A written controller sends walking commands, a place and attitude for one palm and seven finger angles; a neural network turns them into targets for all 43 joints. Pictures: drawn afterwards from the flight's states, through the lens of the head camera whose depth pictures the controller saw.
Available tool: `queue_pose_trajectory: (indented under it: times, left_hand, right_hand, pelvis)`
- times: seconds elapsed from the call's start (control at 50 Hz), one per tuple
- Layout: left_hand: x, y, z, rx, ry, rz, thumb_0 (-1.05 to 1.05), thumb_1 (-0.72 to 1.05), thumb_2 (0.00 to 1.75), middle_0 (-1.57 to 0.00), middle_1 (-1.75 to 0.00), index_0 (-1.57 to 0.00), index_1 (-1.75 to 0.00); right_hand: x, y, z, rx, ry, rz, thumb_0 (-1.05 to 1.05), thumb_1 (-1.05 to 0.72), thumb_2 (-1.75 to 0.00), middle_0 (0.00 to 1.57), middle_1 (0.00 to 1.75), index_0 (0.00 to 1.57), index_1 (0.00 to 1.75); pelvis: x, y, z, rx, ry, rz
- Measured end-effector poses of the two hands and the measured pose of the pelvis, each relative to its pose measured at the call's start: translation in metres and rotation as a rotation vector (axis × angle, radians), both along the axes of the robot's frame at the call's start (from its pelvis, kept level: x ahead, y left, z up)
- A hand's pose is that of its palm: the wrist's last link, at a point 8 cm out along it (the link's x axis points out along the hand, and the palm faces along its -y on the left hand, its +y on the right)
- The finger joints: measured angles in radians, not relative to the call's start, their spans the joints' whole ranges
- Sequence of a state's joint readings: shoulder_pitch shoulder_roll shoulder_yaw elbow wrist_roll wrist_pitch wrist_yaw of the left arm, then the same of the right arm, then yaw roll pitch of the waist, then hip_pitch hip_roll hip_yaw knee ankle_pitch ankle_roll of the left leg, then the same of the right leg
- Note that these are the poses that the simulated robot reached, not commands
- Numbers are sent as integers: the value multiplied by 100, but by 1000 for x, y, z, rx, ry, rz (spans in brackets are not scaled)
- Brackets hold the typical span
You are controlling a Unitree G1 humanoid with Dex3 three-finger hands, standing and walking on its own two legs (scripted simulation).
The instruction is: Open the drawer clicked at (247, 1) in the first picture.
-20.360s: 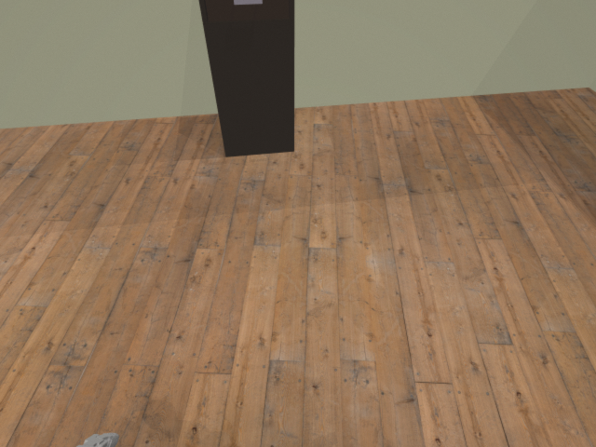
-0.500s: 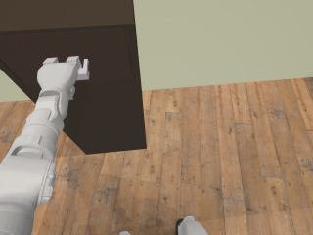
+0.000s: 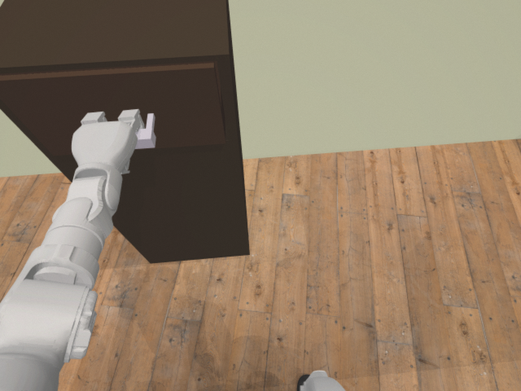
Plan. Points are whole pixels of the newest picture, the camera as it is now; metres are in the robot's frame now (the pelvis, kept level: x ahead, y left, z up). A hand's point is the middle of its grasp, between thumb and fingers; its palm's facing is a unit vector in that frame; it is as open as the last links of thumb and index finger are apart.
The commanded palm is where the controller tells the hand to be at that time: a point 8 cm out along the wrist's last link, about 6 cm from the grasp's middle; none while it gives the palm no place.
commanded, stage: pull the drawer open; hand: left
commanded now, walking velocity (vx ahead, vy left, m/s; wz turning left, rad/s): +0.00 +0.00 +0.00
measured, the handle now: (121, 130) +0.53 +0.22 +0.05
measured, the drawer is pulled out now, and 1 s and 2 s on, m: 0.01 0.14 0.26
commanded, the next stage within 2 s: none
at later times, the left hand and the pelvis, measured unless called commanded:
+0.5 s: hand (113, 205) +0.40 +0.22 +0.03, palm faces -0.01 -0.02 -1.00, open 5.8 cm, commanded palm +0.37 +0.22 +0.08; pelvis +0.00 -0.01 +0.01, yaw +1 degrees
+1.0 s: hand (109, 233) +0.35 +0.22 +0.03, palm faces +0.00 -0.02 -1.00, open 5.8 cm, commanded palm +0.31 +0.22 +0.08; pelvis -0.01 -0.01 +0.01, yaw +1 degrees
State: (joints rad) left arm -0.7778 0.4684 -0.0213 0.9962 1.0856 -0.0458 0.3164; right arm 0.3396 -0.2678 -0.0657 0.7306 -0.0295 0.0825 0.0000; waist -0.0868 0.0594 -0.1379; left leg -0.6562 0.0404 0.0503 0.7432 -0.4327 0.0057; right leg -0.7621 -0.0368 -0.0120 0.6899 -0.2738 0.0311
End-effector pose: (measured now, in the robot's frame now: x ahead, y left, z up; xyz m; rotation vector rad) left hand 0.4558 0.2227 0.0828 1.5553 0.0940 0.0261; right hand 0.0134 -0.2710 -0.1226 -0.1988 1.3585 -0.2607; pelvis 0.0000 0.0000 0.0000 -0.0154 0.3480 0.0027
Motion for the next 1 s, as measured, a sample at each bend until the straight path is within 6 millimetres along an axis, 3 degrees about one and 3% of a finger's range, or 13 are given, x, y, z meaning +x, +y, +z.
queue_pose_trajectory:
  times: [0.52, 1.0]
  left_hand:
    - [-82, -4, -2, 1, -38, -2, 1, 70, 83, -33, -135, -37, -135]
    - [-128, -7, -2, -1, -45, 15, 1, 70, 82, -33, -135, -38, -135]
  right_hand:
    - [89, 6, 10, 31, -246, 105, 0, -90, -90, 20, 30, 20, 30]
    - [89, 4, 14, 31, -305, 107, 0, -90, -90, 20, 30, 20, 30]
  pelvis:
    - [-5, -7, 10, 12, -109, 20]
    - [-13, -13, 13, 23, -164, 9]
